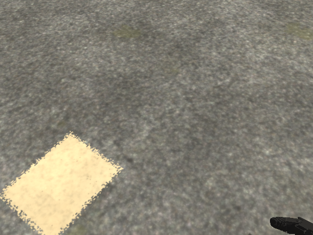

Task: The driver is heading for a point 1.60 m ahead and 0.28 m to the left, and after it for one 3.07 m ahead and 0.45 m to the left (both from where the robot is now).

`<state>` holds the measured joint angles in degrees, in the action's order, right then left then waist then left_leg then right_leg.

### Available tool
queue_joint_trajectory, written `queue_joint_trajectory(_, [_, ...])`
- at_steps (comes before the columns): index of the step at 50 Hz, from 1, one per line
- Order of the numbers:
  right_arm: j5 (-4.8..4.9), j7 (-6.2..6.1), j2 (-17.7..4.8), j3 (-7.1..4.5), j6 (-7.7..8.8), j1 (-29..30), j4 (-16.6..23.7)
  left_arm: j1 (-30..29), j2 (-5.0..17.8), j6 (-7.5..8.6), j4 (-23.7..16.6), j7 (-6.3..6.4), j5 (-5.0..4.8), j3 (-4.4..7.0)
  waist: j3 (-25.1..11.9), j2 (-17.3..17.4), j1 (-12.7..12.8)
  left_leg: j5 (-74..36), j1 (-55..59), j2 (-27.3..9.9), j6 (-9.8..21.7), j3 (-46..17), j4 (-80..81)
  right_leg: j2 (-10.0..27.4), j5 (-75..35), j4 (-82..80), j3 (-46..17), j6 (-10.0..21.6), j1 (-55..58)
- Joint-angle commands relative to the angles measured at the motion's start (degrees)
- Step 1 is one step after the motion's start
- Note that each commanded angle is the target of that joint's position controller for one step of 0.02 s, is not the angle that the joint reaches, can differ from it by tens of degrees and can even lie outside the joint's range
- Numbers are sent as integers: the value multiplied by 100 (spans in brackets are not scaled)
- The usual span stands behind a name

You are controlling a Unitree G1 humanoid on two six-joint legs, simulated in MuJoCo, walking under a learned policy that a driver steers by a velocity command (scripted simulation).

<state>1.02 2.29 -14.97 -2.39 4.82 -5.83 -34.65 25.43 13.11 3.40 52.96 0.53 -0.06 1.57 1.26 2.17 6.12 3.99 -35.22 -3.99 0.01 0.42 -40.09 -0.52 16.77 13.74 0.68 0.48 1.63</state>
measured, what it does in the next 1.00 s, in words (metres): walks ahead: left foot, then right foot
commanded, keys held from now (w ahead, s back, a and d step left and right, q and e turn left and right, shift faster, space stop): no key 1.00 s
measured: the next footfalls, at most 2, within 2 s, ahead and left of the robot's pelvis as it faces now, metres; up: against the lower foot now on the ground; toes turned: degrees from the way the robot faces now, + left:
left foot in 0.10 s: +0.23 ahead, +0.13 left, +0.00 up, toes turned +1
right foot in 0.44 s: +0.18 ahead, -0.10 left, +0.00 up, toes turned +0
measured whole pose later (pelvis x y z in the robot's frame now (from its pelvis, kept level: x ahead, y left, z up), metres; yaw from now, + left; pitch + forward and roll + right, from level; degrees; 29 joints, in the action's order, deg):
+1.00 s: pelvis +0.17 +0.03 +0.00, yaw +0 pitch -1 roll +0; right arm 0.0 -1.7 -12.5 -1.6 -0.3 -8.1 -57.3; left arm 12.6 11.9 0.3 59.0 2.6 0.2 2.2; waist 2.3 -0.1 0.2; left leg 13.1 -13.5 1.0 2.1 1.9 -28.0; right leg 1.2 17.0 27.2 0.0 -1.3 -8.8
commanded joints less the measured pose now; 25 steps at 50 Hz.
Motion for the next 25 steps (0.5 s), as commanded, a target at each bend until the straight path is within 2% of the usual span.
queue_joint_trajectory(1, [11,22,-389,-108,56,305,467,-135,1139,20,-255,40,-80,238,229,-982,-325,-576,831,282,152,72,615,1211,-3211,-17,-528,760,-635])
queue_joint_trajectory(2, [-27,3,-511,-164,55,118,402,-257,1171,21,-278,41,-95,253,89,-969,-488,-611,1093,341,261,40,777,1223,-3454,252,-529,661,-518])
queue_joint_trajectory(3, [-92,-27,-634,-239,57,-287,249,-426,1196,13,-323,50,-112,274,-152,-904,-759,-790,1665,458,373,112,992,1118,-3799,711,-437,536,-531])
queue_joint_trajectory(4, [-150,-94,-778,-321,45,-836,38,-462,1148,-1,-361,52,-105,273,-491,-766,-1025,-1079,2491,513,482,174,1161,877,-3946,1449,-322,397,-688])
queue_joint_trajectory(5, [-209,-173,-1048,-379,32,-1366,-63,-319,903,0,-442,60,16,202,-1082,-220,-1171,-2821,3709,-178,666,-407,934,518,-2576,2642,-134,145,-1355])
queue_joint_trajectory(6, [-361,-216,-1321,-332,-32,-1424,-2,621,241,10,-380,42,149,-4,-1907,1424,-724,-4380,5154,-1776,1633,-2302,921,-217,1623,4747,-110,-263,-2776])
queue_joint_trajectory(7, [-293,-152,-1000,-243,-93,-1454,-20,1052,511,-8,-138,4,9,41,-2580,1401,-729,-3570,4863,-1990,1930,-3314,1577,-242,2191,5625,-894,-336,-2755])
queue_joint_trajectory(8, [-169,-114,-801,-200,-131,-1005,-28,649,834,-91,-162,4,-108,146,-1845,826,-675,-2217,4171,-1735,1750,-2766,1831,28,1894,5940,-742,-389,-3092])
queue_joint_trajectory(9, [-104,-106,-596,-134,-146,-600,-43,81,845,-163,-284,49,-94,155,-1208,344,-646,-1430,3525,-1435,1526,-2262,1979,242,1564,5807,-520,-401,-3284])
queue_joint_trajectory(10, [-130,-94,-442,-68,-140,-311,-80,-239,819,-244,-335,112,-41,178,-838,87,-563,-1127,2830,-1193,1377,-1837,2164,419,1247,5487,-518,-415,-3148])
queue_joint_trajectory(11, [-206,-82,-438,-65,-122,-97,-126,-256,757,-335,-360,150,-8,187,-681,226,-402,-1009,2200,-1011,1262,-1504,2344,565,968,5056,-554,-414,-2707])
queue_joint_trajectory(12, [-275,-82,-453,-86,-104,21,-199,-238,665,-395,-338,177,15,171,-615,348,-319,-984,1782,-844,1216,-1237,2452,544,813,4670,-462,-413,-2315])
queue_joint_trajectory(14, [-331,-111,-413,-78,-66,64,-328,-202,505,-433,-311,235,51,135,-674,456,-263,-1040,1531,-728,1288,-923,2498,471,851,3861,-359,-421,-1868])
queue_joint_trajectory(15, [-314,-138,-435,-83,-73,53,-386,-312,475,-445,-336,250,74,116,-716,480,-301,-763,1544,-740,1331,-916,2518,471,805,3468,-356,-409,-1756])
queue_joint_trajectory(17, [-255,-195,-513,-98,-142,24,-480,-556,560,-482,-370,235,75,127,-742,488,-409,438,1507,-778,1350,-1028,2655,452,390,2894,-330,-346,-1533])
queue_joint_trajectory(19, [-199,-244,-565,-96,-225,95,-559,-663,606,-498,-354,201,72,151,-530,437,-376,1722,1187,-732,1224,-1088,2780,372,-168,2362,-230,-239,-1207])
queue_joint_trajectory(20, [-169,-259,-514,-70,-260,129,-604,-659,584,-491,-330,179,102,154,-415,364,-314,2217,975,-652,1086,-1050,2787,330,-459,2005,-163,-159,-945])
queue_joint_trajectory(21, [-153,-268,-394,-25,-276,43,-687,-696,573,-482,-330,168,151,152,-287,278,-297,2642,825,-520,882,-997,2757,337,-556,1705,-184,-67,-774])
queue_joint_trajectory(22, [-169,-262,-264,25,-278,-147,-810,-749,622,-462,-382,177,197,144,-134,109,-319,2925,751,-355,610,-919,2658,542,-727,1292,-428,50,-721])
queue_joint_trajectory(23, [-190,-255,-309,2,-277,-385,-852,-912,985,-449,-426,216,148,218,96,-371,-589,2824,825,-26,361,-646,2453,765,-246,1073,-652,206,-1081])
queue_joint_trajectory(24, [-179,-281,-426,-47,-295,-382,-888,-1024,1000,-418,-327,212,79,253,219,-830,-667,2281,1392,220,219,-305,2185,643,750,927,-634,285,-1875])
queue_joint_trajectory(25, [-195,-309,-440,-50,-304,-291,-910,-1139,726,-354,-331,203,93,188,215,-888,-648,1866,1831,229,205,-279,1941,589,972,745,-612,197,-2192])
Keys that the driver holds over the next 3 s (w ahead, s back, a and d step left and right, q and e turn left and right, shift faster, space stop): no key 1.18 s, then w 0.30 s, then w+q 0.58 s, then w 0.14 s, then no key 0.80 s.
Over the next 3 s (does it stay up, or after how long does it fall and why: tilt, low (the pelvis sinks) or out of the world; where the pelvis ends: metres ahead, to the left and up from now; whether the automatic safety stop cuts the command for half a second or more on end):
stays up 0.78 0.12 -0.01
